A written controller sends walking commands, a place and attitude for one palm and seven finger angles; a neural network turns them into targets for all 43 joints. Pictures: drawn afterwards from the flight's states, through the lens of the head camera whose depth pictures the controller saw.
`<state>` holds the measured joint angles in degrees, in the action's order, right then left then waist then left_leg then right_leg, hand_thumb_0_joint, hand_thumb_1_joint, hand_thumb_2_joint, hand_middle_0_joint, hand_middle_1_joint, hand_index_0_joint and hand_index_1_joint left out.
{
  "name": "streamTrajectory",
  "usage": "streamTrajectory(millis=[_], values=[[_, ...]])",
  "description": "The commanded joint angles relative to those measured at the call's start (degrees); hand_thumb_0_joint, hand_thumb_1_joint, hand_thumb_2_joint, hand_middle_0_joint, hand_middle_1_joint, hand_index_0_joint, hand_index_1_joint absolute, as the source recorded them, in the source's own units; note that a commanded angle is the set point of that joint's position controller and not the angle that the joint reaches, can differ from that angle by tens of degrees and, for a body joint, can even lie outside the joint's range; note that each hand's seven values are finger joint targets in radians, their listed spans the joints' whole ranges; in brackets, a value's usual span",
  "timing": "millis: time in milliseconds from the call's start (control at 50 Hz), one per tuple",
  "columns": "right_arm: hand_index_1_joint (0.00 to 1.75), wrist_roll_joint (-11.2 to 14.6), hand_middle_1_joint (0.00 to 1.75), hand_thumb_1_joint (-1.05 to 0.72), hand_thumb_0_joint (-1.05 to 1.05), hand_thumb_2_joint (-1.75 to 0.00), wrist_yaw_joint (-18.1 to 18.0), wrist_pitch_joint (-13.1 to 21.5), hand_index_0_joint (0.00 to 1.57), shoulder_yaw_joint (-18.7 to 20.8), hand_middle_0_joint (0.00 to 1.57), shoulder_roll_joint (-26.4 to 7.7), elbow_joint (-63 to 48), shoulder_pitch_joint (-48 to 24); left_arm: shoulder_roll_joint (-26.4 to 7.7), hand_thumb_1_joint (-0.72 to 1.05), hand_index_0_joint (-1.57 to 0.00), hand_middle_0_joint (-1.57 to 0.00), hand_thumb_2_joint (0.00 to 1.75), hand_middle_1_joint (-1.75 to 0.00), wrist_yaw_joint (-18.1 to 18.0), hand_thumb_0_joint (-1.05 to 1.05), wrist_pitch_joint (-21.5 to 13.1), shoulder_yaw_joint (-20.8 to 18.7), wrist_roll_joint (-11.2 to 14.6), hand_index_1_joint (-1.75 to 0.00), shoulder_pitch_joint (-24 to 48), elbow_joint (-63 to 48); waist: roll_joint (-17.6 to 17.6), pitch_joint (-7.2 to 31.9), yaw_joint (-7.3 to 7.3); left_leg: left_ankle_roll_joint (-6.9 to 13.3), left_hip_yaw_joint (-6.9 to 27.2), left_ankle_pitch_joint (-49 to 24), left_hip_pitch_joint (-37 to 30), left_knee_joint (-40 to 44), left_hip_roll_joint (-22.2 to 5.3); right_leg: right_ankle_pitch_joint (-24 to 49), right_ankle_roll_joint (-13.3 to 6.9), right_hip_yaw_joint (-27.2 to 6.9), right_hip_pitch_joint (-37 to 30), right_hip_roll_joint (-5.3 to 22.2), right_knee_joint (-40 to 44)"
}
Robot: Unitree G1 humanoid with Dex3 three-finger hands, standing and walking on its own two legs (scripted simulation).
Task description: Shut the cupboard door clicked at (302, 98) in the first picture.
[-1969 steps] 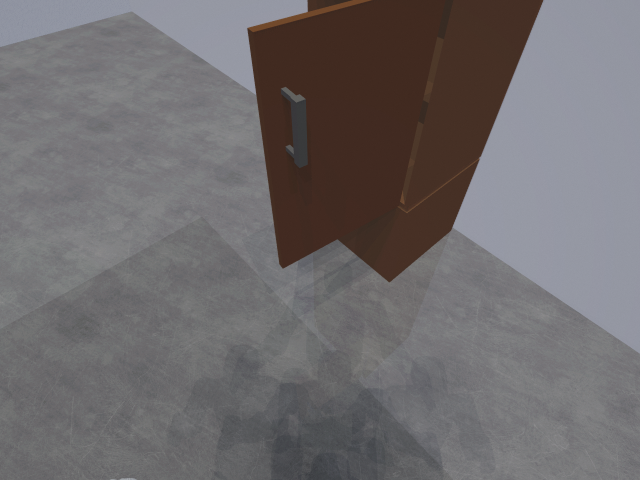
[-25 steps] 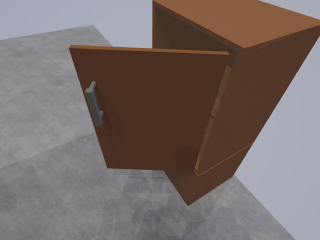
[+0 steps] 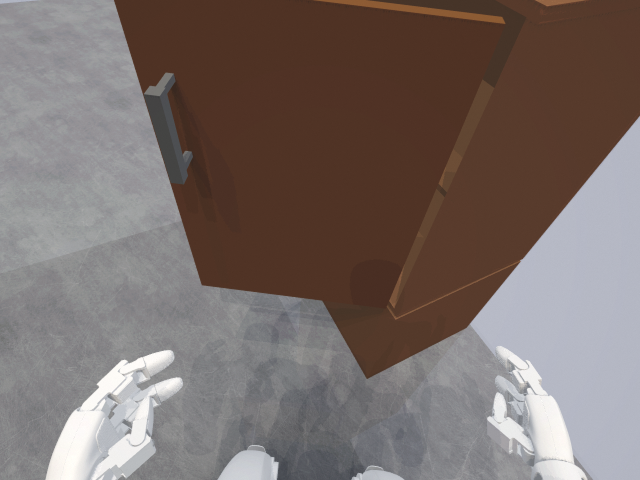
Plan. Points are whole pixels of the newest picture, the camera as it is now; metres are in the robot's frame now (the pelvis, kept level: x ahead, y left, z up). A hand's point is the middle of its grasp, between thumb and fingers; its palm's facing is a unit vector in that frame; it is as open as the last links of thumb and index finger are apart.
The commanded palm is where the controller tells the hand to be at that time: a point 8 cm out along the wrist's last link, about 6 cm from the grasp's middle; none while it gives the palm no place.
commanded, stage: raise the hand and make a fist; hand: left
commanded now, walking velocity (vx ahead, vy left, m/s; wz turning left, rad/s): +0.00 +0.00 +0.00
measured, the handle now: (173, 131) +0.49 +0.24 +0.15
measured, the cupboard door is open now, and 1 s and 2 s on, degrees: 57 57 57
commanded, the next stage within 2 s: bring the fist close to the handle in 1.48 s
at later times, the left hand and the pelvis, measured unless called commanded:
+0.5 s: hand (121, 352) +0.22 +0.22 +0.10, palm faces +0.09 -0.99 -0.05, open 3.8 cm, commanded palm +0.19 +0.26 +0.10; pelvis +0.03 +0.01 +0.01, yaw +0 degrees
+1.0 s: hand (137, 322) +0.24 +0.20 +0.13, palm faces -0.03 -1.00 -0.04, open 3.1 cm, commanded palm +0.22 +0.26 +0.15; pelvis +0.02 +0.02 +0.04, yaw +0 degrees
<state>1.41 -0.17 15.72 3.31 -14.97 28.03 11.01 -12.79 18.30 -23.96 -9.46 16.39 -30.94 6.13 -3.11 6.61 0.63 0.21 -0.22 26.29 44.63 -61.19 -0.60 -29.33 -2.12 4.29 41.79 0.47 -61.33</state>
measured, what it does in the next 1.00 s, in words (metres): stands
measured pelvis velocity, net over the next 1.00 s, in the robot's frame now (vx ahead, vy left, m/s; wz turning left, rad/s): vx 0.02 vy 0.02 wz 0.01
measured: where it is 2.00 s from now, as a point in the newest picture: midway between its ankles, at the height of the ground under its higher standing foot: outside the picture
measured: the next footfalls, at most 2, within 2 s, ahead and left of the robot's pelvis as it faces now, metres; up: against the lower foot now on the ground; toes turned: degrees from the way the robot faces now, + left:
none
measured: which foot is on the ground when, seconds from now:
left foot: down 0.00-1.00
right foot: down 0.00-1.00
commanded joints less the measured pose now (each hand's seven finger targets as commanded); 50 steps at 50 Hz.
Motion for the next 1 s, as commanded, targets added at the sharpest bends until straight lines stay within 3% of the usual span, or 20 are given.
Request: streamTrajectory(millis=[0, 80, 120, 180, 200, 220, 260, 300, 340, 440, 500, 560, 600, 660, 720, 800, 820, 880, 900, 980], values=[[0.3, -0.6, 0.3, -0.9, 0.0, -0.9, -2.0, 3.5, 0.2, 0.7, 0.2, -5.6, -7.6, -1.3, -11.7, 0.9, -0.6, -0.6, 0.9, -0.74, -3.6, 0.0, -11.9, -6.3, 2.6, -0.74, 12.8, -39.3, 14.1, 13.9, -0.32, 1.5, 2.5, -8.9, -7.4, 3.9, 1.3, 7.4, -0.3, -6.8, -1.2, -1.3, 8.9], [0.3, -0.2, 0.3, -0.9, 0.0, -0.9, -3.1, 4.3, 0.2, 0.3, 0.2, -6.0, -3.0, 0.4, -6.0, 0.9, -0.68, -0.68, 0.9, -0.82, -0.6, 0.0, -14.4, 0.9, 2.2, -0.82, 11.8, -32.3, 10.5, 8.5, -4.42, 1.8, 3.6, -11.3, -5.6, 0.3, 0.3, 12.6, 0.4, -5.5, 3.5, -2.0, 7.5], [0.3, 0.5, 0.3, -0.9, 0.0, -0.9, -3.8, 4.0, 0.2, 0.1, 0.2, -6.4, -2.7, 0.6, -6.4, 0.9, -0.71, -0.71, 0.9, -0.86, 2.7, 0.0, -10.2, 1.3, 2.5, -0.86, 10.4, -25.6, 6.1, 6.5, -4.88, 2.0, 3.7, -10.0, -2.4, -0.2, 0.1, 12.5, 1.1, -6.5, 1.9, -1.7, 9.4], [0.3, 2.0, 0.3, -0.9, 0.0, -0.9, -4.4, 1.7, 0.2, 0.7, 0.2, -6.4, -5.9, -0.5, -8.2, 0.9, -0.77, -0.77, 0.9, -0.92, 6.4, 0.0, 2.4, -1.6, 2.4, -0.92, 0.8, -18.3, -1.4, 8.8, -1.49, 2.0, 2.6, -9.6, -1.1, 3.1, 0.7, 11.0, 2.5, -8.9, -5.4, 0.0, 14.6], [0.3, 2.5, 0.3, -0.9, 0.0, -0.9, -4.5, 0.8, 0.2, 0.6, 0.2, -6.3, -6.9, -1.8, -10.5, 0.9, -0.79, -0.79, 0.9, -0.94, 6.8, 0.0, 6.4, -4.8, 2.6, -0.94, -1.3, -16.5, -0.2, 10.8, 0.83, 2.1, 2.3, -11.8, -2.0, 3.8, 1.3, 14.3, 2.9, -9.9, -9.2, 0.6, 14.7], [0.3, 2.4, 0.3, -0.9, 0.0, -0.9, -4.3, -0.2, 0.2, 0.3, 0.2, -5.6, -8.4, -1.7, -11.2, 0.9, -0.81, -0.81, 0.9, -0.96, 6.8, 0.0, 9.3, -7.2, 3.7, -0.96, -1.8, -18.9, -1.3, 13.6, 1.9, 1.8, 2.2, -13.3, -2.7, 4.7, 1.6, 17.6, 4.0, -10.3, -13.1, 1.7, 14.9], [0.3, 2.0, 0.3, -0.9, 0.0, -0.9, -4.3, -1.5, 0.2, 0.2, 0.2, -3.8, -9.5, -2.9, -12.8, 0.9, -0.84, -0.84, 0.9, -1.0, 3.9, 0.0, 11.7, -12.8, 5.4, -1.0, -2.0, -25.1, -1.5, 17.7, 4.18, 1.3, 2.2, -17.0, -5.2, 6.3, 1.8, 26.8, 4.8, -9.6, -19.0, 2.3, 13.6], [0.3, 1.2, 0.3, -0.9, 0.0, -0.9, -4.2, -2.1, 0.2, -0.4, 0.2, -2.6, -9.2, -2.9, -12.9, 0.9, -0.88, -0.88, 0.9, -1.04, -0.2, 0.0, 10.5, -15.9, 6.6, -1.04, -2.4, -28.2, -0.5, 17.2, 5.41, 0.9, 2.6, -19.9, -6.6, 7.5, 1.6, 34.8, 3.9, -7.0, -21.0, 1.2, 11.7], [0.3, 0.9, 0.3, -0.9, 0.0, -0.9, -3.7, -1.7, 0.2, -0.4, 0.2, -2.0, -8.5, -1.2, -9.4, 0.9, -0.92, -0.92, 0.9, -1.08, -2.8, 0.0, 6.7, -13.9, 6.9, -1.08, -2.4, -29.7, -0.3, 14.2, 4.4, 0.5, 2.5, -21.5, -8.0, 9.5, 1.4, 37.1, 3.1, -4.4, -18.7, 0.4, 10.9], [0.3, 0.9, 0.3, -0.9, 0.0, -0.9, -3.2, 0.1, 0.2, -0.6, 0.2, -4.7, -6.4, 1.4, -4.1, 0.9, -1.01, -1.01, 0.9, -1.18, -0.8, 0.0, 0.3, -2.3, 4.1, -1.18, 2.3, -25.8, 3.3, 6.6, -0.84, 0.8, 2.7, -17.5, -8.8, 9.4, 0.9, 24.4, 2.1, -2.8, -7.0, -0.9, 11.2], [0.3, 1.7, 0.3, -0.9, 0.0, -0.9, -3.8, 1.2, 0.2, -0.3, 0.2, -6.4, -6.8, 1.5, -6.2, 0.9, -1.06, -1.06, 0.9, -1.24, 2.0, 0.0, 1.3, -0.2, 3.4, -1.24, 5.0, -25.9, 3.6, 6.1, -1.78, 1.5, 3.0, -12.5, -9.1, 10.2, 0.7, 15.2, 1.6, -4.2, -6.5, -1.1, 14.5], [0.3, 1.9, 0.3, -0.9, 0.0, -0.9, -4.4, 1.7, 0.2, -0.6, 0.2, -6.5, -8.1, 1.3, -10.3, 0.9, -1.12, -1.12, 0.9, -1.3, 1.1, 0.0, 3.1, -3.2, 2.9, -1.3, 7.2, -31.1, 6.7, 11.0, 0.05, 1.7, 3.4, -11.5, -12.7, 13.3, 0.7, 12.3, 0.8, -3.1, -9.7, -1.1, 15.3], [0.3, 1.8, 0.3, -0.9, 0.0, -0.9, -4.7, 1.3, 0.2, -0.8, 0.2, -6.1, -7.9, 0.8, -14.7, 0.9, -1.15, -1.15, 0.9, -1.34, -2.2, 0.0, 3.8, -8.3, 2.3, -1.34, 8.4, -34.2, 8.3, 12.4, 1.55, 1.5, 4.0, -12.6, -15.0, 15.1, 0.4, 13.5, 0.3, -1.9, -11.5, -1.6, 14.7], [0.3, 2.0, 0.3, -0.9, 0.0, -0.9, -4.2, 0.6, 0.2, -1.6, 0.2, -4.7, -8.4, 0.3, -10.8, 0.9, -1.21, -1.21, 0.9, -1.4, -6.0, 0.0, 4.3, -7.9, 2.9, -1.4, 6.9, -35.5, 10.2, 10.5, 2.35, 0.8, 4.2, -13.5, -17.3, 17.9, 0.0, 14.7, 0.1, -0.1, -12.3, -2.1, 14.8], [0.3, 2.1, 0.3, -0.9, 0.0, -0.9, -3.6, -0.1, 0.2, -2.2, 0.2, -4.9, -8.2, 0.2, -7.8, 0.9, -1.26, -1.26, 0.9, -1.46, -7.1, 0.0, 7.0, -5.2, 2.7, -1.46, 7.0, -32.1, 9.8, 5.7, 1.31, 0.4, 4.4, -13.3, -17.1, 19.5, -0.4, 15.3, 0.2, 0.6, -12.2, -2.4, 16.2], [0.3, 2.5, 0.3, -0.9, 0.0, -0.9, -3.4, -0.2, 0.2, -2.6, 0.2, -6.4, -7.9, 0.6, -6.6, 0.9, -1.3, -1.3, 0.9, -1.5, -4.6, 0.0, 13.0, -0.8, 1.5, -1.5, 9.0, -25.4, 4.3, -0.5, -0.52, 1.1, 4.6, -8.6, -15.8, 21.5, -0.5, 12.9, 0.7, 0.0, -12.4, -2.2, 20.2], [0.3, 2.5, 0.3, -0.9, 0.0, -0.9, -3.5, -0.2, 0.2, -2.8, 0.2, -6.5, -8.4, 0.7, -6.3, 0.9, -1.3, -1.3, 0.9, -1.5, -3.9, 0.0, 14.0, 0.5, 1.2, -1.5, 10.6, -26.6, 4.9, 0.0, -0.56, 1.3, 4.3, -8.4, -16.3, 21.9, -0.3, 12.6, 0.8, -0.1, -13.0, -1.9, 20.9], [0.3, 2.4, 0.3, -0.9, 0.0, -0.9, -4.1, 0.3, 0.2, -3.1, 0.2, -6.9, -8.5, 0.5, -9.9, 0.9, -1.3, -1.3, 0.9, -1.5, -3.4, 0.0, 15.4, -2.2, 1.1, -1.5, 16.3, -28.7, 4.4, 1.4, -0.45, 1.5, 4.5, -7.6, -18.2, 23.1, -0.2, 11.3, 0.9, -0.5, -14.4, -1.8, 22.4], [0.3, 2.1, 0.3, -0.9, 0.0, -0.9, -4.3, 0.5, 0.2, -3.3, 0.2, -7.0, -8.0, 0.2, -12.7, 0.9, -1.3, -1.3, 0.9, -1.5, -4.1, 0.0, 15.1, -4.8, 1.3, -1.5, 18.1, -29.5, 4.6, 1.5, -0.14, 1.5, 4.4, -7.9, -18.7, 23.0, -0.1, 11.4, 0.8, -1.0, -15.4, -1.8, 22.9], [0.3, 1.8, 0.3, -0.9, 0.0, -0.9, -4.2, 1.5, 0.2, -4.0, 0.2, -5.6, -7.1, -0.3, -13.2, 0.9, -1.3, -1.3, 0.9, -1.5, -6.4, 0.0, 11.5, -7.9, 1.9, -1.5, 22.4, -33.5, 8.7, 6.3, 0.96, 1.0, 4.1, -12.1, -23.3, 24.3, 0.1, 14.3, 0.3, -0.4, -18.1, -1.9, 22.6]])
